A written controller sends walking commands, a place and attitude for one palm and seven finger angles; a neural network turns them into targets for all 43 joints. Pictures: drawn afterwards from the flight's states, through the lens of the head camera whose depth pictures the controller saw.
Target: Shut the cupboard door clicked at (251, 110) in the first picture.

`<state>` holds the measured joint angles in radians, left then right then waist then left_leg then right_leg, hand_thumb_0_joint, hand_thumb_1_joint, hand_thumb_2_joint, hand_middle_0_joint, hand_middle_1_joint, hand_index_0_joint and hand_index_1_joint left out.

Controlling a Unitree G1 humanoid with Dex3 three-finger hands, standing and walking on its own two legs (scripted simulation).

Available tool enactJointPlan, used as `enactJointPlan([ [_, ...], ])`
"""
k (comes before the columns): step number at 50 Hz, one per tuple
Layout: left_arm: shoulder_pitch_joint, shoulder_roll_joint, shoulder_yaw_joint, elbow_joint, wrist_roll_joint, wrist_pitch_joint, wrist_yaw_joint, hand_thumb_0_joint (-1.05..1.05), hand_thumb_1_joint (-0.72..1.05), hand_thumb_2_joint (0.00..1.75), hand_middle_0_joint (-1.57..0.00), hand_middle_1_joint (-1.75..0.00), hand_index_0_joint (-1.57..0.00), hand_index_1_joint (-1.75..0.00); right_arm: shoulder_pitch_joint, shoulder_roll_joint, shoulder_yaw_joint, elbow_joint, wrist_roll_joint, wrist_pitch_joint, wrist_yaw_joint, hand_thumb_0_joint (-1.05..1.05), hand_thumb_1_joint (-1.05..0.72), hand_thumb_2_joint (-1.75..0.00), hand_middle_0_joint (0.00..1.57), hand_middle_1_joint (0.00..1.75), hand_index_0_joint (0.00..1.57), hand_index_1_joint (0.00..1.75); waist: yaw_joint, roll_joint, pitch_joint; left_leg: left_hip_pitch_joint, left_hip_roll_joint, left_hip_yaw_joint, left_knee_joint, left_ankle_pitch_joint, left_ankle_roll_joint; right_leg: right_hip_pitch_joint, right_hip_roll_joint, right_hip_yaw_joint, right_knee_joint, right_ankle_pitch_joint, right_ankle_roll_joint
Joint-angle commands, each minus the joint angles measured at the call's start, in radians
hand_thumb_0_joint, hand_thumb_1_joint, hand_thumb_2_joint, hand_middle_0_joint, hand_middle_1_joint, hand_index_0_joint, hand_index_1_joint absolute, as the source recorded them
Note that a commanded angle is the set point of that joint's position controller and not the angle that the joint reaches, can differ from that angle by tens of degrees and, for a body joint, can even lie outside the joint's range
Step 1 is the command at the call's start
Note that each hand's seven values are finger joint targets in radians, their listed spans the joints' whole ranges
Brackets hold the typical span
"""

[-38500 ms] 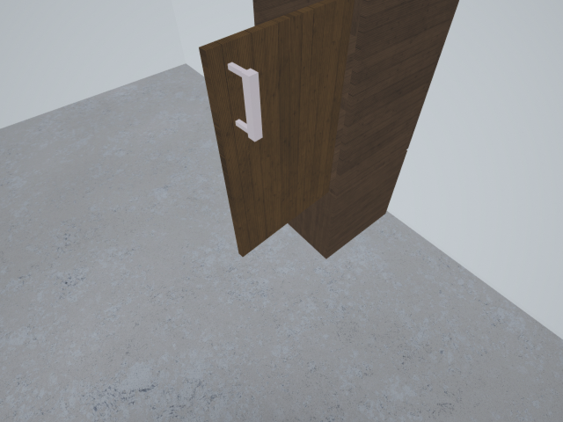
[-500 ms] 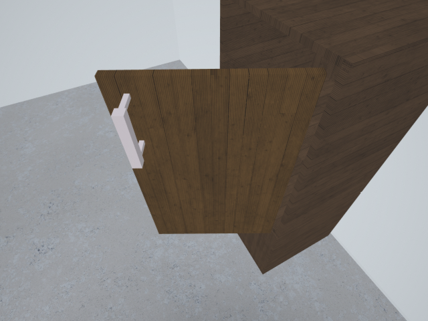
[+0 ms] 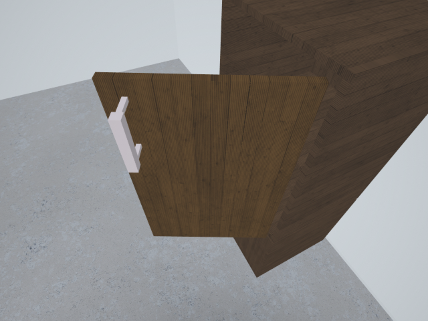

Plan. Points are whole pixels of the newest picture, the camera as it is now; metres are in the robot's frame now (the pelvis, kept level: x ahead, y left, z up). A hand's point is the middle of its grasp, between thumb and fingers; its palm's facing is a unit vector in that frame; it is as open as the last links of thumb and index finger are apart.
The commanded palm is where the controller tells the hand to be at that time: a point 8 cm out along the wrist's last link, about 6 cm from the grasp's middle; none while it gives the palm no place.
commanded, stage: look again from close up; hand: left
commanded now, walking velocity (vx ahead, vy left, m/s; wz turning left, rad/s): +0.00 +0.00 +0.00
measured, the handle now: (128, 136) +0.39 +0.18 +0.15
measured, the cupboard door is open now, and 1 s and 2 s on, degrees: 62 62 62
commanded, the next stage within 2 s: shuffle to correct the standing spot in 0.44 s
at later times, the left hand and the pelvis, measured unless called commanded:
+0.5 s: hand out of the picture +0.00 +0.16 -0.18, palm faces +0.02 -0.98 -0.18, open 7.3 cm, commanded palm none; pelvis +0.01 -0.01 +0.00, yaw +0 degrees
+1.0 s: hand out of the picture +0.01 +0.14 -0.18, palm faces +0.00 -0.98 -0.22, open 7.3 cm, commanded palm none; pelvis -0.03 -0.04 -0.01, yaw -1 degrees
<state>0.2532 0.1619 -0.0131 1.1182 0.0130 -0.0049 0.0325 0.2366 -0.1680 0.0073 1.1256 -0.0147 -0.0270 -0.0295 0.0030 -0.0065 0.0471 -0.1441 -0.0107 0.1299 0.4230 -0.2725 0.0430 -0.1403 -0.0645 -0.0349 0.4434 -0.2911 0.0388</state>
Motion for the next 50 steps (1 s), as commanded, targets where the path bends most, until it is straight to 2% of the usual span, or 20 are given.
enactJointPlan([
  [1, 0.067, 0.103, 0.018, -0.022, 0.001, -0.016, 0.011, 0.0, 0.9, 0.9, -0.2, -0.3, -0.2, -0.3, 0.057, -0.091, -0.011, -0.017, 0.002, -0.01, 0.0, 0.0, -0.9, -0.9, 0.2, 0.3, 0.2, 0.3, 0.001, 0.004, 0.002, 0.022, 0.121, -0.121, -0.079, 0.271, -0.004, -0.03, -0.061, 0.048, -0.053, 0.243, -0.058],
  [4, 0.069, 0.103, 0.018, -0.019, 0.001, -0.016, 0.01, 0.0, 0.9, 0.9, -0.2, -0.3, -0.2, -0.3, 0.059, -0.088, -0.012, -0.014, 0.002, -0.009, 0.001, 0.0, -0.9, -0.9, 0.2, 0.3, 0.2, 0.3, 0.002, 0.003, 0.003, 0.023, 0.122, -0.121, -0.085, 0.255, -0.004, -0.033, -0.061, 0.049, -0.061, 0.227, -0.057],
  [5, 0.071, 0.101, 0.019, -0.022, 0.003, -0.017, 0.01, 0.0, 0.9, 0.9, -0.2, -0.3, -0.2, -0.3, 0.06, -0.082, -0.011, -0.013, 0.003, -0.009, 0.0, 0.0, -0.9, -0.9, 0.2, 0.3, 0.2, 0.3, 0.001, -0.016, 0.012, 0.018, 0.121, -0.12, -0.084, 0.251, -0.003, -0.03, -0.06, 0.049, -0.065, 0.239, -0.058],
  [19, 0.081, 0.092, 0.021, -0.012, 0.0, -0.019, 0.011, 0.0, 0.9, 0.9, -0.2, -0.3, -0.2, -0.3, 0.076, -0.071, -0.01, 0.004, 0.002, -0.009, -0.002, 0.0, -0.9, -0.9, 0.2, 0.3, 0.2, 0.3, 0.003, 0.012, -0.001, 0.026, 0.121, -0.12, -0.086, 0.265, -0.008, -0.021, -0.06, 0.049, -0.068, 0.247, -0.061],
  [20, 0.086, 0.09, 0.022, -0.014, 0.001, -0.02, 0.01, 0.0, 0.9, 0.9, -0.2, -0.3, -0.2, -0.3, 0.076, -0.065, -0.012, 0.004, 0.002, -0.01, -0.003, 0.0, -0.9, -0.9, 0.2, 0.3, 0.2, 0.3, 0.005, 0.0, 0.007, 0.026, 0.121, -0.117, -0.085, 0.262, -0.007, -0.022, -0.06, 0.048, -0.071, 0.256, -0.061],
  [23, 0.085, 0.091, 0.023, -0.011, 0.0, -0.021, 0.011, 0.0, 0.9, 0.9, -0.2, -0.3, -0.2, -0.3, 0.081, -0.069, -0.013, 0.006, 0.002, -0.011, -0.004, 0.0, -0.9, -0.9, 0.2, 0.3, 0.2, 0.3, 0.003, 0.006, -0.016, 0.04, 0.123, -0.115, -0.08, 0.3, -0.008, -0.012, -0.063, 0.046, -0.063, 0.288, -0.063],
  [27, 0.085, 0.085, 0.024, -0.009, 0.001, -0.02, 0.012, 0.0, 0.9, 0.9, -0.2, -0.3, -0.2, -0.3, 0.082, -0.066, -0.013, 0.009, 0.002, -0.01, -0.006, 0.0, -0.9, -0.9, 0.2, 0.3, 0.2, 0.3, 0.003, 0.005, 0.009, 0.028, 0.123, -0.114, -0.086, 0.284, -0.01, -0.02, -0.059, 0.048, -0.068, 0.272, -0.062],
  [30, 0.09, 0.087, 0.028, -0.021, 0.001, -0.013, 0.013, 0.0, 0.9, 0.9, -0.2, -0.3, -0.2, -0.3, 0.068, -0.057, -0.019, -0.002, 0.005, -0.007, -0.01, 0.0, -0.9, -0.9, 0.2, 0.3, 0.2, 0.3, 0.005, -0.01, 0.022, 0.034, 0.136, -0.114, -0.073, 0.376, -0.01, -0.042, -0.058, 0.048, -0.045, 0.345, -0.058],
  [38, 0.075, 0.111, 0.063, -0.103, 0.01, 0.019, 0.01, 0.0, 0.9, 0.9, -0.2, -0.3, -0.2, -0.3, 0.052, -0.106, -0.066, -0.066, -0.001, 0.023, -0.023, 0.0, -0.9, -0.9, 0.2, 0.3, 0.2, 0.3, -0.006, 0.039, -0.069, 0.058, 0.189, -0.108, 0.023, 0.531, 0.007, -0.119, -0.038, 0.039, 0.098, 0.381, -0.061],
  [40, 0.072, 0.105, 0.07, -0.129, 0.013, 0.028, 0.007, 0.0, 0.9, 0.9, -0.2, -0.3, -0.2, -0.3, 0.037, -0.115, -0.077, -0.087, -0.004, 0.032, -0.026, 0.0, -0.9, -0.9, 0.2, 0.3, 0.2, 0.3, -0.004, 0.053, -0.068, 0.016, 0.215, -0.127, 0.025, 0.5, 0.028, -0.13, -0.023, 0.035, 0.138, 0.335, -0.063],
  [42, 0.085, 0.097, 0.067, -0.138, 0.015, 0.027, 0.008, 0.0, 0.9, 0.9, -0.2, -0.3, -0.2, -0.3, 0.014, -0.109, -0.077, -0.106, -0.007, 0.034, -0.02, 0.0, -0.9, -0.9, 0.2, 0.3, 0.2, 0.3, 0.01, 0.052, -0.089, -0.04, 0.194, -0.116, 0.041, 0.34, 0.022, -0.107, -0.03, 0.062, 0.11, 0.281, -0.069],
  [43, 0.086, 0.102, 0.064, -0.14, 0.015, 0.022, 0.009, 0.0, 0.9, 0.9, -0.2, -0.3, -0.2, -0.3, 0.005, -0.089, -0.071, -0.114, -0.006, 0.034, -0.013, 0.0, -0.9, -0.9, 0.2, 0.3, 0.2, 0.3, 0.012, 0.012, -0.09, -0.074, 0.156, -0.095, 0.063, 0.203, 0.001, -0.093, -0.049, 0.103, 0.059, 0.256, -0.078],
  [44, 0.075, 0.114, 0.06, -0.136, 0.014, 0.014, 0.01, 0.0, 0.9, 0.9, -0.2, -0.3, -0.2, -0.3, 0.004, -0.06, -0.063, -0.117, -0.003, 0.035, -0.005, 0.0, -0.9, -0.9, 0.2, 0.3, 0.2, 0.3, 0.007, -0.061, -0.082, -0.094, 0.105, -0.064, 0.097, 0.068, -0.022, -0.101, -0.097, 0.162, -0.011, 0.202, -0.096],
  [45, 0.069, 0.126, 0.054, -0.135, 0.012, 0.005, 0.009, 0.0, 0.9, 0.9, -0.2, -0.3, -0.2, -0.3, 0.015, -0.032, -0.056, -0.115, -0.001, 0.041, 0.001, 0.0, -0.9, -0.9, 0.2, 0.3, 0.2, 0.3, -0.001, -0.145, -0.069, -0.09, 0.065, -0.046, 0.113, -0.063, -0.039, -0.132, -0.143, 0.218, -0.098, 0.086, -0.12],
  [46, 0.044, 0.145, 0.052, -0.138, 0.011, 0.002, 0.008, 0.0, 0.9, 0.9, -0.2, -0.3, -0.2, -0.3, 0.021, -0.033, -0.051, -0.108, -0.004, 0.045, 0.007, 0.0, -0.9, -0.9, 0.2, 0.3, 0.2, 0.3, -0.005, -0.158, -0.032, -0.087, 0.05, -0.056, 0.128, -0.094, -0.043, -0.184, -0.162, 0.254, -0.165, -0.055, -0.139],
  [47, 0.022, 0.153, 0.052, -0.138, 0.01, -0.002, 0.005, 0.0, 0.9, 0.9, -0.2, -0.3, -0.2, -0.3, 0.023, -0.042, -0.048, -0.095, -0.008, 0.043, 0.012, 0.0, -0.9, -0.9, 0.2, 0.3, 0.2, 0.3, -0.007, -0.148, -0.003, -0.06, 0.056, -0.063, 0.124, -0.073, -0.039, -0.229, -0.156, 0.252, -0.208, -0.173, -0.143],
  [49, -0.008, 0.155, 0.05, -0.134, 0.007, -0.011, -0.002, 0.0, 0.9, 0.9, -0.2, -0.3, -0.2, -0.3, 0.053, -0.054, -0.041, -0.07, -0.012, 0.03, 0.018, 0.0, -0.9, -0.9, 0.2, 0.3, 0.2, 0.3, -0.016, -0.116, 0.023, -0.028, 0.059, -0.076, 0.072, -0.005, -0.034, -0.239, -0.11, 0.207, -0.214, -0.222, -0.125],
  [50, 0.003, 0.129, 0.045, -0.127, 0.008, -0.012, -0.002, 0.0, 0.9, 0.9, -0.2, -0.3, -0.2, -0.3, 0.066, -0.036, -0.035, -0.057, -0.011, 0.029, 0.018, 0.0, -0.9, -0.9, 0.2, 0.3, 0.2, 0.3, -0.016, -0.101, 0.035, -0.015, 0.065, -0.075, 0.046, -0.01, -0.037, -0.243, -0.099, 0.192, -0.216, -0.24, -0.119],
])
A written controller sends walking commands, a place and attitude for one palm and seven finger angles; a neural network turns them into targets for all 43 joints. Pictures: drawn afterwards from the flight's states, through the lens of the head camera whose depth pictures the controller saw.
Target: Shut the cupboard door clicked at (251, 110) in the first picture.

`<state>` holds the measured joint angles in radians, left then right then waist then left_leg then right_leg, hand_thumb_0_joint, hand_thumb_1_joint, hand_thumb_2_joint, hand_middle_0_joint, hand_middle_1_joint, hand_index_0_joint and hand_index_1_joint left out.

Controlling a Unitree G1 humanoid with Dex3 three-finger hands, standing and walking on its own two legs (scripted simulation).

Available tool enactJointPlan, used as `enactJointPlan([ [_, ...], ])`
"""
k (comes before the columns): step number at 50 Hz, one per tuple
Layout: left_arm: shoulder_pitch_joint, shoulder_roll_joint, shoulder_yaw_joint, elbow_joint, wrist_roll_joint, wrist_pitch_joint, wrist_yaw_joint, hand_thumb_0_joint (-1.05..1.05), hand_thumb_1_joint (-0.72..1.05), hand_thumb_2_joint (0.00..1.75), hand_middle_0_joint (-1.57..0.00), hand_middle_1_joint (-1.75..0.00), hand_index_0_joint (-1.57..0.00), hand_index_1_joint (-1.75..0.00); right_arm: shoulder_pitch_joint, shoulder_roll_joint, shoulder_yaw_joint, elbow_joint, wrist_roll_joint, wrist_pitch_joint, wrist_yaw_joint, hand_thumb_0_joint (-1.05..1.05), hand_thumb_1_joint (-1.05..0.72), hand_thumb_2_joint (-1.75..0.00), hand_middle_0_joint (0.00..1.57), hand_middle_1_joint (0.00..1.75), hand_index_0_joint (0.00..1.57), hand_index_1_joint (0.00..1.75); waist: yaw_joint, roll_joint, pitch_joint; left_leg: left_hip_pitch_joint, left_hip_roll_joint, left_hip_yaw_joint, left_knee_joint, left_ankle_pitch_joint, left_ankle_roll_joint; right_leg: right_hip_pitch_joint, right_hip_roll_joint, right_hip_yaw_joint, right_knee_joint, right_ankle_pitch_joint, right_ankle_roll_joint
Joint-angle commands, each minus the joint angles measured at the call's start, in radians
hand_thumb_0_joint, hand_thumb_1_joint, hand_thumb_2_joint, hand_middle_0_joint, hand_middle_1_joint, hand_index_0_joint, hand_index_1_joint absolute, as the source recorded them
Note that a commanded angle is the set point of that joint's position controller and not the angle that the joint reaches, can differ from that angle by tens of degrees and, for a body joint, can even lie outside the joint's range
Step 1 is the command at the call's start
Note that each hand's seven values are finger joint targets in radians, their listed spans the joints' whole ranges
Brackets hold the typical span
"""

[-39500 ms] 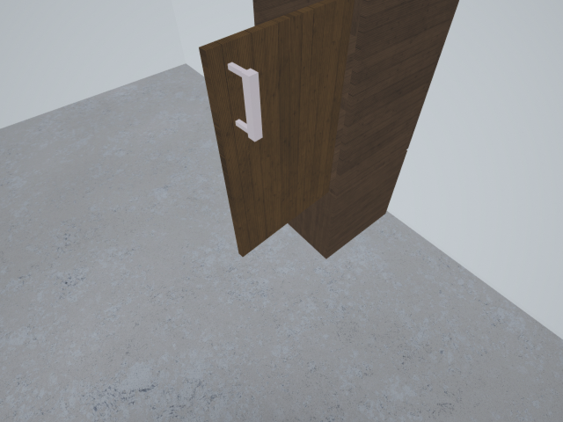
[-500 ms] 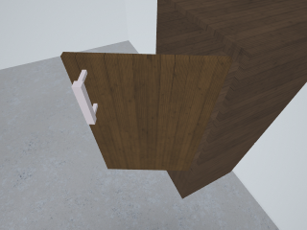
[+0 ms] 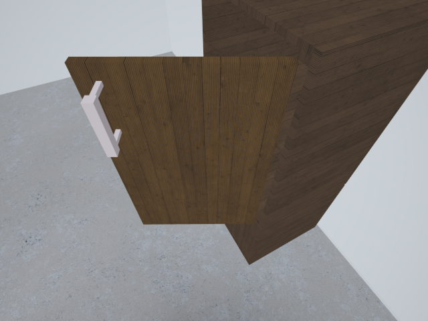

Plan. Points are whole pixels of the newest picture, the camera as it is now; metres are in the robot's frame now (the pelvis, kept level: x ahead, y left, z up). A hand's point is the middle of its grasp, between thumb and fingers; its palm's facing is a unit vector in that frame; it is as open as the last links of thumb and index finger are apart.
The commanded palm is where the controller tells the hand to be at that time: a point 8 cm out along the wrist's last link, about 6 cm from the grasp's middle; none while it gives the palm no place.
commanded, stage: come to a stop and stand still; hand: left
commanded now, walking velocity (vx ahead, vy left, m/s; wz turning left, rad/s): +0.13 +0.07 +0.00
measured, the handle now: (105, 121) +0.42 +0.22 +0.15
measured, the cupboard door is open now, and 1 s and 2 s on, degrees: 62 62 62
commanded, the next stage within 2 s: look again from close up in 0.78 s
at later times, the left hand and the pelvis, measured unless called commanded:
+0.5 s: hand out of the picture +0.02 +0.18 -0.17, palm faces +0.04 -0.99 -0.16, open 7.3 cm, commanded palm none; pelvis +0.04 +0.02 +0.01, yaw +0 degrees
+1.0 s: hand out of the picture +0.03 +0.20 -0.17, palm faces +0.02 -0.98 -0.21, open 7.3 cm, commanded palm none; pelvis +0.03 +0.03 +0.00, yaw +1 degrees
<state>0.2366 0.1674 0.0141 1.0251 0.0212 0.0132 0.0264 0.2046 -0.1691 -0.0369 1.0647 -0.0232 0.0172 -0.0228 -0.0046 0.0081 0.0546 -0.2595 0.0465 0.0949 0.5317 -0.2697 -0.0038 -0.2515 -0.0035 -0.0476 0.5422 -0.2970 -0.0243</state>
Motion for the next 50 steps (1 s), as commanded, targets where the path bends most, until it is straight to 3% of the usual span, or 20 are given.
enactJointPlan([
  [1, 0.019, 0.123, 0.017, -0.028, -0.001, -0.027, 0.003, 0.0, 0.9, 0.9, -0.2, -0.3, -0.2, -0.3, 0.109, -0.036, 0.013, 0.014, -0.004, -0.016, 0.014, 0.0, -0.9, -0.9, 0.2, 0.3, 0.2, 0.3, -0.008, -0.084, 0.041, 0.094, 0.005, -0.042, -0.07, -0.027, 0.008, -0.136, -0.153, 0.193, -0.311, -0.264, -0.049],
  [3, 0.03, 0.121, 0.019, -0.017, -0.003, -0.022, 0.0, 0.0, 0.9, 0.9, -0.2, -0.3, -0.2, -0.3, 0.124, -0.033, 0.019, 0.024, -0.006, -0.019, 0.015, 0.0, -0.9, -0.9, 0.2, 0.3, 0.2, 0.3, -0.003, -0.026, 0.072, 0.082, 0.008, -0.047, -0.107, -0.05, 0.011, -0.142, -0.133, 0.164, -0.283, -0.269, -0.042],
  [5, 0.05, 0.105, 0.017, -0.008, -0.003, -0.023, -0.001, 0.0, 0.9, 0.9, -0.2, -0.3, -0.2, -0.3, 0.131, -0.03, 0.022, 0.029, -0.005, -0.025, 0.01, 0.0, -0.9, -0.9, 0.2, 0.3, 0.2, 0.3, 0.008, 0.015, 0.097, 0.047, 0.025, -0.069, -0.164, -0.058, 0.019, -0.102, -0.106, 0.134, -0.243, -0.193, -0.033],
  [7, 0.066, 0.092, 0.012, 0.005, -0.006, -0.026, 0.0, 0.0, 0.9, 0.9, -0.2, -0.3, -0.2, -0.3, 0.137, -0.039, 0.028, 0.03, -0.002, -0.035, 0.006, 0.0, -0.9, -0.9, 0.2, 0.3, 0.2, 0.3, 0.015, 0.039, 0.074, 0.027, 0.044, -0.098, -0.203, -0.028, 0.024, -0.043, -0.095, 0.103, -0.199, -0.076, -0.022],
  [9, 0.089, 0.077, 0.007, 0.026, -0.008, -0.034, 0.002, 0.0, 0.9, 0.9, -0.2, -0.3, -0.2, -0.3, 0.139, -0.043, 0.031, 0.037, 0.003, -0.047, 0.001, 0.0, -0.9, -0.9, 0.2, 0.3, 0.2, 0.3, 0.022, 0.022, 0.03, 0.051, 0.06, -0.105, -0.199, 0.095, 0.029, 0.018, -0.095, 0.081, -0.168, 0.074, -0.015],
  [10, 0.095, 0.07, 0.005, 0.029, -0.008, -0.035, 0.003, 0.0, 0.9, 0.9, -0.2, -0.3, -0.2, -0.3, 0.144, -0.038, 0.031, 0.043, 0.007, -0.051, -0.003, 0.0, -0.9, -0.9, 0.2, 0.3, 0.2, 0.3, 0.024, 0.002, 0.034, 0.056, 0.063, -0.102, -0.199, 0.143, 0.032, 0.034, -0.095, 0.075, -0.165, 0.121, -0.012],
  [13, 0.108, 0.067, 0.004, 0.051, -0.011, -0.042, 0.008, 0.0, 0.9, 0.9, -0.2, -0.3, -0.2, -0.3, 0.158, -0.044, 0.032, 0.061, 0.009, -0.06, -0.009, 0.0, -0.9, -0.9, 0.2, 0.3, 0.2, 0.3, 0.021, 0.003, -0.041, 0.115, 0.069, -0.093, -0.175, 0.283, 0.032, 0.088, -0.106, 0.067, -0.146, 0.24, -0.008],
  [20, 0.123, 0.048, 0.003, 0.075, -0.009, -0.04, 0.015, 0.0, 0.9, 0.9, -0.2, -0.3, -0.2, -0.3, 0.169, -0.023, 0.03, 0.086, 0.012, -0.058, -0.016, 0.0, -0.9, -0.9, 0.2, 0.3, 0.2, 0.3, 0.016, -0.014, -0.005, 0.128, 0.067, -0.086, -0.187, 0.309, 0.036, 0.09, -0.104, 0.061, -0.153, 0.262, -0.003],
  [29, 0.143, 0.038, 0.005, 0.093, -0.008, -0.038, 0.021, 0.0, 0.9, 0.9, -0.2, -0.3, -0.2, -0.3, 0.165, -0.026, 0.03, 0.095, 0.011, -0.061, -0.023, 0.0, -0.9, -0.9, 0.2, 0.3, 0.2, 0.3, 0.016, -0.005, -0.014, 0.167, 0.068, -0.087, -0.182, 0.391, 0.04, 0.099, -0.111, 0.054, -0.15, 0.307, 0.002],
  [43, 0.127, 0.055, 0.006, 0.093, -0.008, -0.038, 0.019, 0.0, 0.9, 0.9, -0.2, -0.3, -0.2, -0.3, 0.133, -0.045, 0.03, 0.084, 0.009, -0.056, -0.022, 0.0, -0.9, -0.9, 0.2, 0.3, 0.2, 0.3, 0.016, -0.004, 0.005, 0.167, 0.064, -0.091, -0.201, 0.355, 0.036, 0.106, -0.118, 0.056, -0.173, 0.309, 0.003],
  [44, 0.176, 0.091, -0.006, 0.113, 0.007, -0.063, 0.056, 0.0, 0.9, 0.9, -0.2, -0.3, -0.2, -0.3, 0.058, -0.11, 0.019, 0.006, 0.027, -0.061, -0.008, 0.0, -0.9, -0.9, 0.2, 0.3, 0.2, 0.3, 0.026, -0.01, 0.003, 0.103, 0.086, -0.074, 0.028, 0.587, 0.007, 0.055, -0.147, 0.101, -0.146, 0.628, 0.022],
  [45, 0.201, 0.126, 0.005, 0.104, 0.005, -0.073, 0.055, 0.0, 0.9, 0.9, -0.2, -0.3, -0.2, -0.3, 0.086, -0.086, 0.022, -0.012, 0.021, -0.064, -0.008, 0.0, -0.9, -0.9, 0.2, 0.3, 0.2, 0.3, 0.006, 0.022, -0.073, 0.091, 0.042, -0.047, 0.045, 0.612, -0.008, 0.17, -0.171, 0.079, -0.085, 0.979, -0.003],
  [46, 0.211, 0.13, 0.007, 0.075, -0.003, -0.075, 0.052, 0.0, 0.9, 0.9, -0.2, -0.3, -0.2, -0.3, 0.153, -0.066, 0.017, -0.017, 0.016, -0.068, -0.008, 0.0, -0.9, -0.9, 0.2, 0.3, 0.2, 0.3, -0.006, -0.023, -0.164, 0.08, 0.03, -0.053, 0.012, 0.412, -0.001, 0.237, -0.183, 0.084, -0.018, 0.965, -0.026],
  [47, 0.18, 0.113, 0.0, 0.063, -0.007, -0.072, 0.048, 0.0, 0.9, 0.9, -0.2, -0.3, -0.2, -0.3, 0.149, -0.069, 0.014, -0.017, 0.017, -0.065, -0.009, 0.0, -0.9, -0.9, 0.2, 0.3, 0.2, 0.3, -0.009, -0.055, -0.215, 0.1, 0.033, -0.058, -0.006, 0.367, 0.008, 0.25, -0.177, 0.076, 0.002, 0.913, -0.025],
  [49, 0.149, 0.097, -0.007, 0.039, -0.008, -0.063, 0.04, 0.0, 0.9, 0.9, -0.2, -0.3, -0.2, -0.3, 0.129, -0.079, 0.009, -0.028, 0.02, -0.051, -0.011, 0.0, -0.9, -0.9, 0.2, 0.3, 0.2, 0.3, -0.013, -0.072, -0.157, 0.108, 0.049, -0.072, -0.035, 0.306, 0.017, 0.167, -0.154, 0.073, -0.026, 0.689, -0.019],
  [50, 0.139, 0.091, -0.011, 0.029, -0.006, -0.057, 0.038, 0.0, 0.9, 0.9, -0.2, -0.3, -0.2, -0.3, 0.126, -0.077, 0.009, -0.033, 0.016, -0.05, -0.012, 0.0, -0.9, -0.9, 0.2, 0.3, 0.2, 0.3, -0.009, -0.047, -0.103, 0.101, 0.055, -0.073, -0.039, 0.342, 0.022, 0.125, -0.138, 0.073, -0.034, 0.624, -0.02],
])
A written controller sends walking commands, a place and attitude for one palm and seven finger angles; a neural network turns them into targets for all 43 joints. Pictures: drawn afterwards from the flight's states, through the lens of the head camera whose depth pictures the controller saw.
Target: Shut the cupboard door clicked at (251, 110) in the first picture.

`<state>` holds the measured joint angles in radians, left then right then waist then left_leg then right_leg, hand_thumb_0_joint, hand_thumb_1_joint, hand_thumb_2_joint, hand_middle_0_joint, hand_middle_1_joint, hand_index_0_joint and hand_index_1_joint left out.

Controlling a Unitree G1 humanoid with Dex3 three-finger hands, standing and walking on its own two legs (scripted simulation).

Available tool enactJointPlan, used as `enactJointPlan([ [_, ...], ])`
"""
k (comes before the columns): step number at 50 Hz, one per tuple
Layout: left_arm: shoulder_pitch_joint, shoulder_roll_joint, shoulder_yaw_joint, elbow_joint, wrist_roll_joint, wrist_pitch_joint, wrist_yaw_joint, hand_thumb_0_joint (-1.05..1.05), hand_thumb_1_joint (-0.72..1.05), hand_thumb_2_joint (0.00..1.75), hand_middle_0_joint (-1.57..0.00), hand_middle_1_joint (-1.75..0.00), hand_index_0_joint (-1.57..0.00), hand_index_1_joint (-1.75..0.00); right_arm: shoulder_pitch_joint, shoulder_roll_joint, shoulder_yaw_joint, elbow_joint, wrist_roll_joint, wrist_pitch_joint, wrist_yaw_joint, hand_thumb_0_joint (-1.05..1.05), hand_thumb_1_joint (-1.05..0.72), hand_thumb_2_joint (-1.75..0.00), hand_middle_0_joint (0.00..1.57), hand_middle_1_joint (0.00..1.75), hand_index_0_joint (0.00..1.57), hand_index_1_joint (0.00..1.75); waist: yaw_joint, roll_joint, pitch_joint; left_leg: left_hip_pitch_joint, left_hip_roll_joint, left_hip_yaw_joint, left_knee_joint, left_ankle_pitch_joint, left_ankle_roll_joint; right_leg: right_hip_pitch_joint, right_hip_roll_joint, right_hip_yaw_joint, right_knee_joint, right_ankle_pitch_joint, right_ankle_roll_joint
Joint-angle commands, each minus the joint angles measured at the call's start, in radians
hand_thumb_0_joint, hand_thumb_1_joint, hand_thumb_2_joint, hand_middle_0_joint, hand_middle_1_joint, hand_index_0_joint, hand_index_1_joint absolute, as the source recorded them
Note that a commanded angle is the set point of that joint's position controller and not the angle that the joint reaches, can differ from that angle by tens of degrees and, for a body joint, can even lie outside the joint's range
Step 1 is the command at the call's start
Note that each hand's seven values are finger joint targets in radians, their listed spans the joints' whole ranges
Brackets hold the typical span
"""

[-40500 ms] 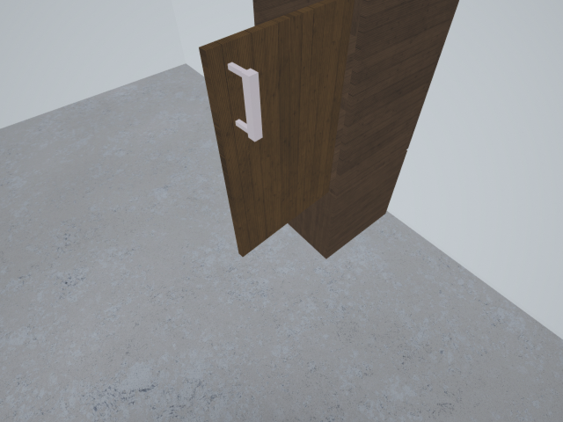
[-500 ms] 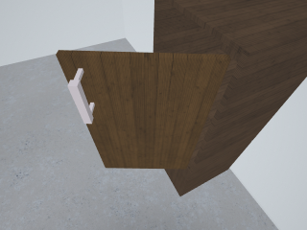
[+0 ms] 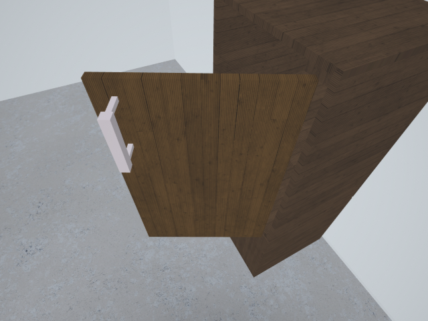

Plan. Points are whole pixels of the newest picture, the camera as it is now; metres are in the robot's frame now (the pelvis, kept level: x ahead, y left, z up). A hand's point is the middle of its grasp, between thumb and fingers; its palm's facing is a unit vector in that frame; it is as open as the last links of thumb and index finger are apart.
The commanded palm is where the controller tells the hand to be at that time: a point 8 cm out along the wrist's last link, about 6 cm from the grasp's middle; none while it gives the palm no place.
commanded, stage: look again from close up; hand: left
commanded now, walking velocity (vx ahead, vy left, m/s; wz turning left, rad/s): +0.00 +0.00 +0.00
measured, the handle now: (119, 136) +0.39 +0.19 +0.15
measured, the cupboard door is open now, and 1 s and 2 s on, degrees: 62 62 62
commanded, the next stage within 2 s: raise the hand and make a fist in 0.34 s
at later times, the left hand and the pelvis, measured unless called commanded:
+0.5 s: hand out of the picture -0.03 +0.20 -0.16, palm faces +0.11 -0.98 -0.18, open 7.4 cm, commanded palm +0.05 +0.24 -0.06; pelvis -0.05 +0.02 +0.00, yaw +0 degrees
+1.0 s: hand out of the picture +0.09 +0.20 +0.00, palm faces +0.16 -0.99 -0.05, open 5.5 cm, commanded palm +0.08 +0.24 +0.01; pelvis -0.06 -0.02 -0.07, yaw +6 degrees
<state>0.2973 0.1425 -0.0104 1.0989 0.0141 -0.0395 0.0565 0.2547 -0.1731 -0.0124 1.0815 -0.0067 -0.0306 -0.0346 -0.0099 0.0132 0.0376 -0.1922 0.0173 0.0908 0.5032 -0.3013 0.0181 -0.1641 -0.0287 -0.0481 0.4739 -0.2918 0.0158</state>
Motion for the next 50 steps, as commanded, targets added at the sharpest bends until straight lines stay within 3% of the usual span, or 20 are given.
enactJointPlan([
  [1, 0.081, 0.11, 0.013, -0.049, 0.0, -0.002, 0.006, 0.0, 0.9, 0.9, -0.2, -0.3, -0.2, -0.3, 0.074, -0.077, -0.014, -0.052, -0.002, 0.001, -0.001, 0.0, -0.9, -0.9, 0.2, 0.3, 0.2, 0.3, -0.002, -0.048, -0.05, 0.026, 0.085, -0.081, -0.013, 0.382, 0.003, 0.014, -0.104, 0.077, 0.025, 0.556, -0.061],
  [4, 0.052, 0.116, 0.01, -0.06, 0.0, 0.018, 0.0, 0.0, 0.9, 0.9, -0.2, -0.3, -0.2, -0.3, 0.036, -0.088, -0.012, -0.062, -0.002, 0.008, 0.005, 0.0, -0.9, -0.9, 0.2, 0.3, 0.2, 0.3, 0.003, 0.002, 0.029, -0.013, 0.092, -0.101, -0.077, 0.254, 0.011, -0.043, -0.079, 0.076, -0.023, 0.221, -0.051],
  [9, 0.04, 0.124, 0.008, -0.083, 0.005, 0.029, -0.011, 0.0, 0.9, 0.9, -0.2, -0.3, -0.2, -0.3, 0.03, -0.099, -0.014, -0.079, -0.007, 0.016, 0.02, 0.0, -0.9, -0.9, 0.2, 0.3, 0.2, 0.3, 0.003, -0.015, 0.126, -0.105, 0.073, -0.133, -0.184, -0.104, 0.016, -0.123, -0.061, 0.091, -0.096, -0.079, -0.046],
  [21, 0.095, 0.106, 0.009, -0.085, 0.005, 0.023, -0.015, 0.0, 0.9, 0.9, -0.2, -0.3, -0.2, -0.3, 0.08, -0.094, -0.01, -0.06, -0.005, 0.007, 0.022, 0.0, -0.9, -0.9, 0.2, 0.3, 0.2, 0.3, 0.011, -0.015, 0.05, -0.106, 0.081, -0.153, -0.22, -0.104, 0.025, -0.079, -0.068, 0.076, -0.092, -0.012, -0.042],
  [22, 0.12, 0.13, 0.001, -0.05, 0.019, 0.018, 0.015, 0.0, 0.9, 0.9, -0.2, -0.3, -0.2, -0.3, -0.013, -0.136, -0.007, -0.118, -0.001, 0.007, 0.026, 0.0, -0.9, -0.9, 0.2, 0.3, 0.2, 0.3, 0.042, -0.054, 0.132, -0.164, 0.095, -0.069, -0.045, 0.008, -0.012, -0.133, -0.097, 0.072, -0.073, 0.103, -0.033],
  [23, -0.808, 0.68, 0.371, -1.718, -0.114, -0.243, 0.005, 0.0, 0.9, 0.9, -0.2, -0.3, -0.2, -0.3, 0.037, -0.331, -0.042, -0.426, 0.002, -0.169, -0.076, 0.0, -0.9, -0.9, 0.2, 0.3, 0.2, 0.3, -0.179, 0.002, -0.285, 0.132, 0.041, -0.11, -0.061, 0.207, 0.015, -0.071, 0.02, 0.001, 0.064, 0.216, -0.045],
  [24, -0.113, 0.22, 0.033, -1.445, -0.138, -0.172, 0.007, 0.0, 0.9, 0.9, -0.22, -0.32, -0.22, -0.32, -0.014, -0.18, 0.01, -0.422, 0.066, -0.247, -0.075, 0.0, -0.9, -0.9, 0.2, 0.3, 0.2, 0.3, -0.005, 0.298, -0.482, 0.23, 0.05, -0.122, -0.092, 0.248, -0.026, -0.139, 0.056, -0.052, 0.087, 0.059, -0.054],
  [25, 0.13, 0.059, -0.013, -1.338, -0.175, -0.039, 0.038, 0.0, 0.9, 0.9, -0.24, -0.34, -0.24, -0.34, -0.04, -0.177, 0.005, -0.4, 0.053, -0.301, -0.063, 0.0, -0.9, -0.9, 0.2, 0.3, 0.2, 0.3, 0.003, 0.314, -0.383, 0.125, 0.072, -0.166, -0.121, 0.201, -0.08, -0.146, 0.056, -0.073, 0.16, -0.027, -0.048],
  [26, 0.125, -0.008, -0.067, -1.195, -0.176, -0.013, 0.054, 0.0, 0.9, 0.9, -0.25, -0.36, -0.25, -0.36, -0.037, -0.164, 0.014, -0.359, 0.074, -0.33, -0.052, 0.0, -0.9, -0.9, 0.2, 0.3, 0.2, 0.3, -0.029, 0.153, -0.133, -0.055, 0.046, -0.186, -0.138, -0.006, -0.063, -0.234, 0.04, -0.069, 0.161, -0.049, -0.035],
  [27, 0.048, 0.006, -0.046, -1.237, -0.183, -0.059, 0.057, 0.0, 0.9, 0.9, -0.27, -0.38, -0.27, -0.38, -0.036, -0.196, -0.009, -0.401, 0.066, -0.349, -0.038, 0.0, -0.9, -0.9, 0.2, 0.3, 0.2, 0.3, -0.058, 0.096, 0.002, -0.141, 0.024, -0.198, -0.099, -0.153, -0.038, -0.276, 0.032, -0.062, 0.099, -0.052, -0.032],
  [29, 0.061, 0.084, 0.064, -1.126, -0.169, -0.181, 0.04, 0.0, 0.9, 0.9, -0.31, -0.42, -0.31, -0.42, -0.042, -0.214, -0.027, -0.446, 0.031, -0.368, -0.016, 0.0, -0.9, -0.9, 0.2, 0.3, 0.2, 0.3, -0.061, -0.086, 0.04, -0.276, -0.007, -0.206, 0.006, -0.239, -0.034, -0.4, 0.033, -0.069, 0.117, -0.174, -0.032],
  [32, 0.262, 0.05, 0.133, -0.951, -0.219, -0.427, -0.115, 0.0, 0.9, 0.9, -0.36, -0.48, -0.36, -0.48, -0.087, -0.194, -0.055, -0.533, 0.007, -0.367, 0.03, 0.0, -0.9, -0.9, 0.2, 0.3, 0.2, 0.3, 0.04, -0.233, -0.066, -0.433, -0.033, -0.134, 0.206, -0.186, -0.047, -0.51, 0.037, -0.062, 0.26, -0.298, -0.045],
  [34, 0.309, 0.108, 0.186, -0.953, -0.259, -0.584, -0.268, 0.0, 0.9, 0.9, -0.4, -0.52, -0.4, -0.52, -0.114, -0.21, -0.071, -0.597, 0.001, -0.341, 0.053, 0.0, -0.9, -0.9, 0.2, 0.3, 0.2, 0.3, 0.064, -0.205, -0.12, -0.531, -0.045, -0.099, 0.323, -0.178, -0.045, -0.529, 0.02, -0.007, 0.324, -0.348, -0.06],
  [35, 0.36, 0.182, 0.266, -0.92, -0.26, -0.585, -0.312, 0.0, 0.9, 0.9, -0.42, -0.54, -0.42, -0.54, -0.108, -0.212, -0.083, -0.635, 0.014, -0.323, 0.059, 0.0, -0.9, -0.9, 0.2, 0.3, 0.2, 0.3, 0.095, -0.123, -0.156, -0.541, -0.052, -0.089, 0.337, -0.166, -0.035, -0.491, 0.015, 0.024, 0.341, -0.326, -0.069],
  [36, 0.359, 0.187, 0.245, -0.999, -0.271, -0.552, -0.346, 0.0, 0.9, 0.9, -0.44, -0.56, -0.44, -0.56, -0.144, -0.217, -0.077, -0.696, 0.028, -0.309, 0.057, 0.0, -0.9, -0.9, 0.2, 0.3, 0.2, 0.3, 0.107, -0.052, -0.177, -0.543, -0.058, -0.081, 0.326, -0.19, -0.026, -0.481, 0.015, 0.034, 0.351, -0.323, -0.067],
  [39, 0.231, 0.215, 0.25, -1.243, -0.324, -0.408, -0.362, 0.0, 0.9, 0.9, -0.49, -0.62, -0.49, -0.62, -0.161, -0.217, -0.06, -0.791, 0.057, -0.275, 0.024, 0.0, -0.9, -0.9, 0.2, 0.3, 0.2, 0.3, 0.087, 0.028, -0.219, -0.497, -0.047, -0.117, 0.272, -0.283, -0.008, -0.476, 0.027, 0.028, 0.353, -0.323, -0.057],
  [41, 0.145, 0.22, 0.246, -1.402, -0.333, -0.385, -0.325, 0.0, 0.9, 0.9, -0.53, -0.66, -0.53, -0.66, -0.125, -0.202, -0.051, -0.798, 0.049, -0.271, 0.001, 0.0, -0.9, -0.9, 0.2, 0.3, 0.2, 0.3, 0.05, 0.043, -0.226, -0.486, -0.037, -0.133, 0.309, -0.262, 0.002, -0.5, 0.032, 0.051, 0.335, -0.33, -0.05],
  [45, -0.024, 0.211, 0.168, -1.642, -0.307, -0.474, -0.277, 0.0, 0.9, 0.9, -0.6, -0.74, -0.6, -0.74, -0.06, -0.198, -0.032, -0.756, 0.027, -0.29, -0.021, 0.0, -0.9, -0.9, 0.2, 0.3, 0.2, 0.3, -0.029, 0.066, -0.258, -0.413, -0.021, -0.152, 0.399, -0.088, 0.02, -0.543, 0.057, 0.03, 0.375, -0.147, -0.048],
  [48, 0.008, 0.213, 0.158, -1.549, -0.302, -0.478, -0.32, 0.0, 0.9, 0.9, -0.66, -0.8, -0.66, -0.8, -0.041, -0.204, -0.029, -0.71, 0.032, -0.3, -0.031, 0.0, -0.9, -0.9, 0.2, 0.3, 0.2, 0.3, -0.044, 0.081, -0.239, -0.415, -0.015, -0.157, 0.42, -0.065, 0.017, -0.557, 0.058, 0.027, 0.37, -0.116, -0.045],
  [50, 0.07, 0.23, 0.174, -1.474, -0.305, -0.413, -0.359, 0.0, 0.9, 0.9, -0.69, -0.84, -0.69, -0.84, -0.054, -0.203, -0.025, -0.705, 0.045, -0.294, -0.038, 0.0, -0.9, -0.9, 0.2, 0.3, 0.2, 0.3, -0.024, 0.076, -0.227, -0.426, -0.019, -0.148, 0.411, -0.046, 0.019, -0.505, 0.056, 0.047, 0.335, -0.098, -0.045],
])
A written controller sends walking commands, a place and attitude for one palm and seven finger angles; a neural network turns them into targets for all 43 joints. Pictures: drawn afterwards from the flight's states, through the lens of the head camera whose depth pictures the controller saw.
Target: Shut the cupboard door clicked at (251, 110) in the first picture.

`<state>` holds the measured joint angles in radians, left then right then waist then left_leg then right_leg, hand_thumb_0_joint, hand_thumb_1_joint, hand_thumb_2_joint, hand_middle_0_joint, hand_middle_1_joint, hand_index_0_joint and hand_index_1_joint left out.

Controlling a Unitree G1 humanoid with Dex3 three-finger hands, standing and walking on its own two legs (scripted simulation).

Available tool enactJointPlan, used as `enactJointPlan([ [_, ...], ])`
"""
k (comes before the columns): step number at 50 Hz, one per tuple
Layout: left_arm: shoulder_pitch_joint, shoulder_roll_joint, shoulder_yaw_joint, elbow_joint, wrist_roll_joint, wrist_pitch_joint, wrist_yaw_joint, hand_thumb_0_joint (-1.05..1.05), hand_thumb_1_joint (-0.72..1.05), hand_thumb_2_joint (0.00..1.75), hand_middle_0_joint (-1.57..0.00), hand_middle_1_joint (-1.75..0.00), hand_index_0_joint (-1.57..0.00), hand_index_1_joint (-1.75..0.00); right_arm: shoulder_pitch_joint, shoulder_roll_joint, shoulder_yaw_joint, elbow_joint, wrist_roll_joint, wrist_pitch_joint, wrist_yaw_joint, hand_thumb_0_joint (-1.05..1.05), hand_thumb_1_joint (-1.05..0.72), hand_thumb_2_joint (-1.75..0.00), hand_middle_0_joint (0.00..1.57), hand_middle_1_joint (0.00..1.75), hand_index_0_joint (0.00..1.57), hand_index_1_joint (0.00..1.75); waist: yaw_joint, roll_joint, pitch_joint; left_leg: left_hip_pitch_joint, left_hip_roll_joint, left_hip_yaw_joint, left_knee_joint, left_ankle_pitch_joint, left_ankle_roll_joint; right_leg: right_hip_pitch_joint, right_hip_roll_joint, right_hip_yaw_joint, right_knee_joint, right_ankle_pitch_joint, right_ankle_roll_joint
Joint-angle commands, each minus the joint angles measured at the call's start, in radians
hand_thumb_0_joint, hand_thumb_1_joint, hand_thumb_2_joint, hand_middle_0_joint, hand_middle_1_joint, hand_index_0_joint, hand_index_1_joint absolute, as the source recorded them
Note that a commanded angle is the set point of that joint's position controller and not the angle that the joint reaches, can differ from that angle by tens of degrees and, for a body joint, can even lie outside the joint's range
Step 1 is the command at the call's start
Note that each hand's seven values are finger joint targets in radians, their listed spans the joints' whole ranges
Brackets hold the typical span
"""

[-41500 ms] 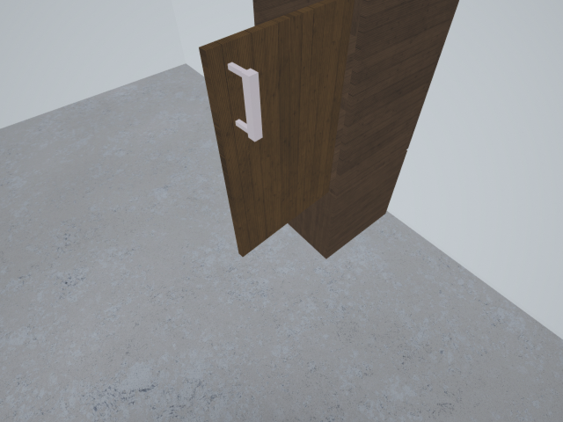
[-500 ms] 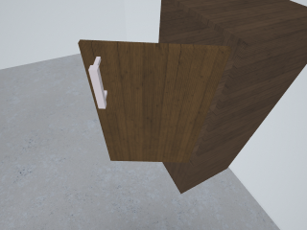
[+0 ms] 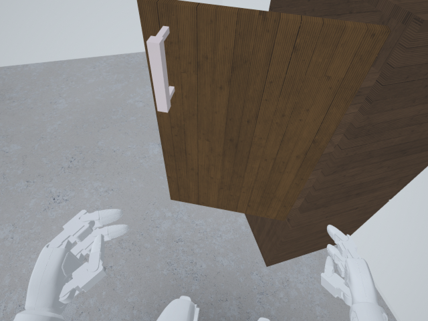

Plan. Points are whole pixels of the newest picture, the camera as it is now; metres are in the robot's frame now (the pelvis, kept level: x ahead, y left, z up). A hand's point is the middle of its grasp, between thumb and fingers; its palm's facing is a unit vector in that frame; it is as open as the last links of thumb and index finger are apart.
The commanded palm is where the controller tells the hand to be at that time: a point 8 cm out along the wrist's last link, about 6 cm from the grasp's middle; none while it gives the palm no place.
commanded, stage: raise the hand and make a fist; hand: left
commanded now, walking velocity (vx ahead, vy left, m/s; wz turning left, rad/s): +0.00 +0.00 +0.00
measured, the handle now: (164, 71) +0.46 +0.16 +0.22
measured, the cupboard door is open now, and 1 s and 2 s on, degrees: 62 62 62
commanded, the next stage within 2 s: bring the fist close to the handle in 1.36 s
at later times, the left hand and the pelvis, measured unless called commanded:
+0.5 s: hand (109, 210) +0.23 +0.19 +0.14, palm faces -0.05 -1.00 -0.06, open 3.4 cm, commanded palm +0.21 +0.24 +0.16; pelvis +0.03 +0.00 +0.04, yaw -2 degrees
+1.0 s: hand (92, 156) +0.26 +0.20 +0.23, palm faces -0.02 -1.00 -0.09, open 3.1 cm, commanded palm +0.23 +0.24 +0.23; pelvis +0.03 +0.01 +0.06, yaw -1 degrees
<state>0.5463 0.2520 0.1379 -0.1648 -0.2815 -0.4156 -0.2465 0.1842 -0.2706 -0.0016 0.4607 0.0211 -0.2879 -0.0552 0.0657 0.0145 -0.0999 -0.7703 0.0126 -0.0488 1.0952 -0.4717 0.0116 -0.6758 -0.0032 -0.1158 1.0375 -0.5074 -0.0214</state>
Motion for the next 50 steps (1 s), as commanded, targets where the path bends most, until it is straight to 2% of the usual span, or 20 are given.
enactJointPlan([
  [1, -0.15, 0.13, 0.045, -0.201, -0.016, 0.005, -0.072, 0.0, 0.9, 0.9, -0.71, -0.86, -0.71, -0.86, 0.021, -0.101, -0.036, -0.09, 0.024, -0.03, -0.018, 0.0, -0.9, -0.9, 0.2, 0.3, 0.2, 0.3, -0.088, 0.072, -0.119, 0.163, -0.016, -0.001, -0.192, 0.146, 0.024, 0.048, 0.024, 0.117, -0.245, 0.137, -0.005],
  [5, -0.072, 0.184, 0.157, -0.207, -0.047, 0.153, -0.079, 0.0, 0.9, 0.9, -0.79, -0.94, -0.79, -0.94, -0.014, -0.078, -0.033, -0.11, 0.031, -0.002, -0.026, 0.0, -0.9, -0.9, 0.2, 0.3, 0.2, 0.3, -0.022, 0.036, -0.196, 0.211, -0.02, 0.007, -0.236, 0.261, 0.021, 0.202, 0.009, 0.13, -0.278, 0.274, 0.003],
  [10, -0.06, 0.154, 0.184, -0.256, -0.086, 0.154, -0.042, 0.0, 0.9, 0.9, -0.88, -1.04, -0.88, -1.04, -0.027, -0.059, -0.024, -0.105, 0.023, -0.001, -0.022, 0.0, -0.9, -0.9, 0.2, 0.3, 0.2, 0.3, -0.005, -0.024, -0.166, 0.252, -0.02, 0.006, -0.289, 0.347, 0.011, 0.263, 0.004, 0.096, -0.279, 0.455, 0.018],
  [13, -0.058, 0.122, 0.151, -0.238, -0.089, 0.134, -0.052, 0.0, 0.9, 0.9, -0.93, -1.1, -0.93, -1.1, -0.004, -0.069, -0.021, -0.097, 0.025, -0.01, -0.016, 0.0, -0.9, -0.9, 0.2, 0.3, 0.2, 0.3, -0.025, -0.054, -0.13, 0.262, -0.02, 0.01, -0.316, 0.332, 0.01, 0.245, 0.005, 0.088, -0.296, 0.44, 0.023],
  [14, -0.069, 0.122, 0.147, -0.248, -0.091, 0.13, -0.058, 0.0, 0.9, 0.9, -0.95, -1.12, -0.95, -1.12, -0.001, -0.074, -0.024, -0.097, 0.028, -0.016, -0.015, 0.0, -0.9, -0.9, 0.2, 0.3, 0.2, 0.3, -0.028, -0.039, -0.13, 0.271, -0.021, 0.014, -0.32, 0.32, 0.01, 0.242, 0.002, 0.093, -0.306, 0.42, 0.024],
  [15, -0.075, 0.147, 0.162, -0.242, -0.09, 0.131, -0.06, 0.0, 0.9, 0.9, -0.97, -1.14, -0.97, -1.14, -0.005, -0.08, -0.026, -0.091, 0.027, -0.02, -0.018, 0.0, -0.9, -0.9, 0.2, 0.3, 0.2, 0.3, -0.031, -0.076, -0.124, 0.269, -0.019, 0.011, -0.315, 0.317, 0.012, 0.255, -0.005, 0.111, -0.319, 0.422, 0.029],
  [19, -0.111, 0.147, 0.145, -0.298, -0.085, 0.138, -0.062, 0.0, 0.9, 0.9, -1.04, -1.22, -1.04, -1.22, 0.007, -0.088, -0.023, -0.089, 0.035, -0.041, -0.021, 0.0, -0.9, -0.9, 0.2, 0.3, 0.2, 0.3, -0.028, -0.004, -0.144, 0.333, -0.02, 0.017, -0.36, 0.321, 0.017, 0.266, 0.005, 0.083, -0.335, 0.383, 0.016],
  [20, -0.132, 0.186, 0.175, -0.308, -0.08, 0.142, -0.05, 0.0, 0.9, 0.9, -1.06, -1.24, -1.06, -1.24, 0.002, -0.092, -0.025, -0.081, 0.032, -0.044, -0.023, 0.0, -0.9, -0.9, 0.2, 0.3, 0.2, 0.3, -0.031, -0.022, -0.144, 0.336, -0.018, 0.014, -0.359, 0.321, 0.019, 0.279, 0.0, 0.094, -0.346, 0.38, 0.018],
  [24, -0.171, 0.163, 0.16, -0.336, -0.077, 0.164, -0.025, 0.0, 0.9, 0.9, -1.13, -1.32, -1.13, -1.32, -0.001, -0.088, -0.014, -0.073, 0.038, -0.053, -0.024, 0.0, -0.9, -0.9, 0.2, 0.3, 0.2, 0.3, -0.028, 0.037, -0.1, 0.382, -0.014, 0.015, -0.411, 0.314, 0.017, 0.278, 0.01, 0.064, -0.37, 0.358, 0.01],
  [25, -0.187, 0.192, 0.184, -0.338, -0.075, 0.174, -0.017, 0.0, 0.9, 0.9, -1.15, -1.34, -1.15, -1.34, -0.005, -0.092, -0.015, -0.068, 0.035, -0.054, -0.025, 0.0, -0.9, -0.9, 0.2, 0.3, 0.2, 0.3, -0.026, 0.02, -0.106, 0.384, -0.012, 0.013, -0.414, 0.318, 0.018, 0.3, 0.008, 0.073, -0.379, 0.362, 0.01],
  [26, -0.185, 0.169, 0.165, -0.328, -0.072, 0.189, -0.016, 0.0, 0.9, 0.9, -1.17, -1.36, -1.17, -1.36, -0.006, -0.088, -0.011, -0.071, 0.038, -0.053, -0.026, 0.0, -0.9, -0.9, 0.2, 0.3, 0.2, 0.3, -0.027, 0.023, -0.09, 0.39, -0.012, 0.017, -0.426, 0.315, 0.019, 0.298, 0.009, 0.069, -0.389, 0.36, 0.011],
  [28, -0.222, 0.164, 0.15, -0.349, -0.067, 0.215, -0.016, 0.0, 0.9, 0.9, -1.21, -1.4, -1.21, -1.4, -0.01, -0.089, -0.005, -0.07, 0.042, -0.055, -0.023, 0.0, -0.9, -0.9, 0.2, 0.3, 0.2, 0.3, -0.026, 0.07, -0.08, 0.424, -0.01, 0.014, -0.452, 0.323, 0.016, 0.306, 0.013, 0.055, -0.399, 0.363, 0.007],
  [34, -0.307, 0.182, 0.16, -0.344, -0.064, 0.325, -0.011, 0.0, 0.9, 0.9, -1.3, -1.5, -1.3, -1.5, -0.029, -0.091, 0.012, -0.067, 0.044, -0.049, -0.024, 0.0, -0.9, -0.9, 0.2, 0.3, 0.2, 0.3, -0.02, 0.043, -0.042, 0.468, -0.006, 0.01, -0.516, 0.316, 0.016, 0.35, 0.016, 0.046, -0.458, 0.359, 0.007],
  [35, -0.313, 0.21, 0.187, -0.324, -0.064, 0.344, -0.008, 0.0, 0.9, 0.9, -1.3, -1.5, -1.3, -1.5, -0.035, -0.097, 0.013, -0.06, 0.041, -0.046, -0.026, 0.0, -0.9, -0.9, 0.2, 0.3, 0.2, 0.3, -0.019, 0.004, -0.038, 0.468, -0.004, 0.01, -0.515, 0.317, 0.02, 0.364, 0.014, 0.057, -0.475, 0.36, 0.009],
  [37, -0.37, 0.186, 0.164, -0.354, -0.062, 0.37, -0.011, 0.0, 0.9, 0.9, -1.3, -1.5, -1.3, -1.5, -0.046, -0.089, 0.019, -0.06, 0.045, -0.042, -0.027, 0.0, -0.9, -0.9, 0.2, 0.3, 0.2, 0.3, -0.019, 0.052, -0.045, 0.504, -0.006, 0.016, -0.533, 0.332, 0.02, 0.374, 0.013, 0.052, -0.486, 0.372, 0.008],
  [40, -0.431, 0.223, 0.187, -0.349, -0.056, 0.407, -0.001, 0.0, 0.9, 0.9, -1.3, -1.5, -1.3, -1.5, -0.059, -0.092, 0.026, -0.047, 0.046, -0.038, -0.03, 0.0, -0.9, -0.9, 0.2, 0.3, 0.2, 0.3, -0.017, 0.035, -0.032, 0.528, -0.003, 0.011, -0.556, 0.328, 0.018, 0.397, 0.012, 0.052, -0.514, 0.359, 0.005],
  [44, -0.51, 0.208, 0.175, -0.343, -0.054, 0.453, -0.005, 0.0, 0.9, 0.9, -1.3, -1.5, -1.3, -1.5, -0.082, -0.084, 0.037, -0.04, 0.048, -0.034, -0.034, 0.0, -0.9, -0.9, 0.2, 0.3, 0.2, 0.3, -0.012, 0.053, -0.029, 0.568, -0.006, 0.006, -0.595, 0.323, 0.017, 0.408, 0.014, 0.043, -0.539, 0.347, 0.005],
  [45, -0.515, 0.249, 0.209, -0.331, -0.054, 0.466, -0.003, 0.0, 0.9, 0.9, -1.3, -1.5, -1.3, -1.5, -0.087, -0.091, 0.034, -0.033, 0.049, -0.032, -0.036, 0.0, -0.9, -0.9, 0.2, 0.3, 0.2, 0.3, -0.008, 0.024, -0.034, 0.572, -0.005, 0.01, -0.592, 0.325, 0.02, 0.424, 0.011, 0.057, -0.555, 0.348, 0.005],
  [46, -0.536, 0.217, 0.185, -0.328, -0.054, 0.481, -0.006, 0.0, 0.9, 0.9, -1.3, -1.5, -1.3, -1.5, -0.097, -0.082, 0.039, -0.036, 0.051, -0.029, -0.036, 0.0, -0.9, -0.9, 0.2, 0.3, 0.2, 0.3, -0.009, 0.023, -0.028, 0.577, -0.007, 0.012, -0.602, 0.319, 0.021, 0.421, 0.01, 0.053, -0.561, 0.338, 0.007],
  [50, -0.524, 0.24, 0.219, -0.279, -0.06, 0.529, -0.013, 0.0, 0.9, 0.9, -1.3, -1.5, -1.3, -1.5, -0.11, -0.09, 0.036, -0.027, 0.053, -0.025, -0.037, 0.0, -0.9, -0.9, 0.2, 0.3, 0.2, 0.3, 0.003, -0.009, -0.03, 0.593, -0.009, 0.018, -0.609, 0.337, 0.019, 0.449, 0.007, 0.061, -0.579, 0.357, 0.007],
])
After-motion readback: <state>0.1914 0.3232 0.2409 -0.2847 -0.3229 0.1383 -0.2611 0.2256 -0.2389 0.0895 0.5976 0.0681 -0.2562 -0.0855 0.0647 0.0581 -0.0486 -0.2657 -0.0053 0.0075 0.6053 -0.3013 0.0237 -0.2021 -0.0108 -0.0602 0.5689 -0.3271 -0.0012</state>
